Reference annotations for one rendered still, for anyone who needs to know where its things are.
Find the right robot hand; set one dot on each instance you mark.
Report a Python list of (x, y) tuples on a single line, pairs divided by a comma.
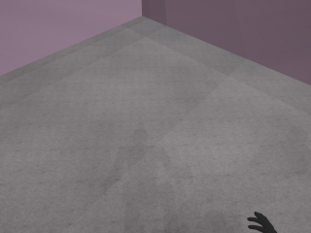
[(266, 226)]

